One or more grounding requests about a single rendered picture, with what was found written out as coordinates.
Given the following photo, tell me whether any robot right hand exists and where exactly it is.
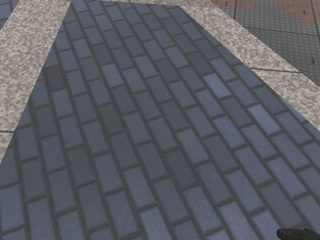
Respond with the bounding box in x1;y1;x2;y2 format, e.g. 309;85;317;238
276;228;320;240

